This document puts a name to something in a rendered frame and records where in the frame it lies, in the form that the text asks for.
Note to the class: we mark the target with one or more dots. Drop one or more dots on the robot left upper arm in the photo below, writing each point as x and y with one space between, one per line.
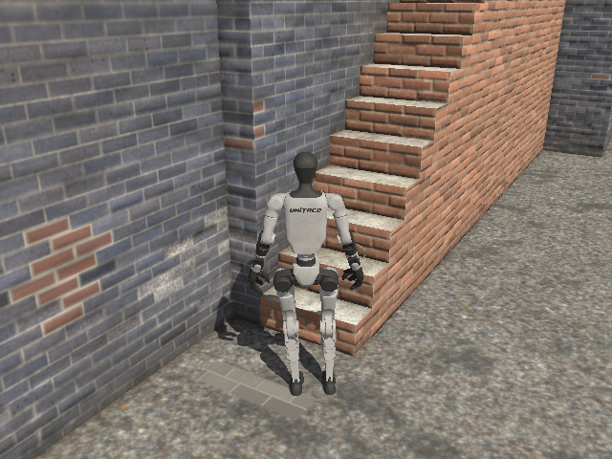
275 203

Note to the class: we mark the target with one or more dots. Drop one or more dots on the right robot forearm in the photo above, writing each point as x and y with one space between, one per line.
352 254

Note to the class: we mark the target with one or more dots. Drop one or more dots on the robot left thigh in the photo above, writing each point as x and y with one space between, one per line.
285 290

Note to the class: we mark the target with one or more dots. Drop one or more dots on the left robot foot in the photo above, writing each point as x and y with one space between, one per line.
296 387

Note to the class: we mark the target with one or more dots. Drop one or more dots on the robot left hand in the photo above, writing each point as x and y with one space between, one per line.
253 277

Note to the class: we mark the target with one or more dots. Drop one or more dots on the robot right upper arm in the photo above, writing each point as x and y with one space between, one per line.
336 203

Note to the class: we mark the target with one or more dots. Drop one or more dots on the robot right hand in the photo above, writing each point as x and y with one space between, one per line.
358 274

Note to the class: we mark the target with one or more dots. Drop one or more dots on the left robot forearm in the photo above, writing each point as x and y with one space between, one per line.
260 255

